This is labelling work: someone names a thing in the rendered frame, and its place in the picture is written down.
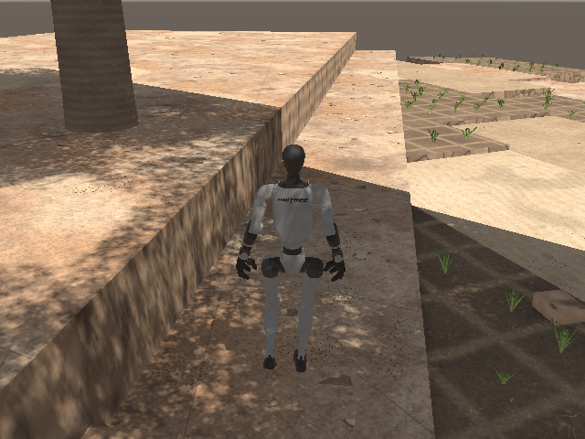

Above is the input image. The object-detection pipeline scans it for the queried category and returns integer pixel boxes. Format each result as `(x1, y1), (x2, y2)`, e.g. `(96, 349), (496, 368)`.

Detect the robot right upper arm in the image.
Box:
(313, 185), (335, 236)

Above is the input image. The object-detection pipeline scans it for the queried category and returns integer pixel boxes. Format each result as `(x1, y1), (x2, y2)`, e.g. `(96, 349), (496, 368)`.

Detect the right robot hand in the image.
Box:
(324, 259), (346, 282)

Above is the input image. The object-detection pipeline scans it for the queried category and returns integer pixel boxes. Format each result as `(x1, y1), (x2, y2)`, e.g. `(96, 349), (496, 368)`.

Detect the robot right forearm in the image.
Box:
(326, 223), (344, 262)

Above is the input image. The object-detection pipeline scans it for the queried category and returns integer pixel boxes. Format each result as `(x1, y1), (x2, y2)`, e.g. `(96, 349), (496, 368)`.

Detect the robot left forearm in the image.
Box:
(238, 220), (257, 261)

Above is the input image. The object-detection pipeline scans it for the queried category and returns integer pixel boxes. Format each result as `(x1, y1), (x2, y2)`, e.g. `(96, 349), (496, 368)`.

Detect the robot left upper arm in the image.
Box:
(249, 184), (274, 235)

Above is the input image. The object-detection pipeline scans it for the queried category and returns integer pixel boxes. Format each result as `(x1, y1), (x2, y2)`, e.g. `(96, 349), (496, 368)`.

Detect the robot left thigh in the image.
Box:
(261, 254), (281, 312)

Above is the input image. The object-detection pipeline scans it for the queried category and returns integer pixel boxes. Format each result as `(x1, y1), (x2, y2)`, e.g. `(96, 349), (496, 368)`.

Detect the robot head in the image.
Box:
(278, 145), (309, 188)

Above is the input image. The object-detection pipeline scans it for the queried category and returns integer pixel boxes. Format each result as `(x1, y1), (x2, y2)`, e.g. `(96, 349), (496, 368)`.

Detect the left robot hand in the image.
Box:
(236, 257), (257, 280)

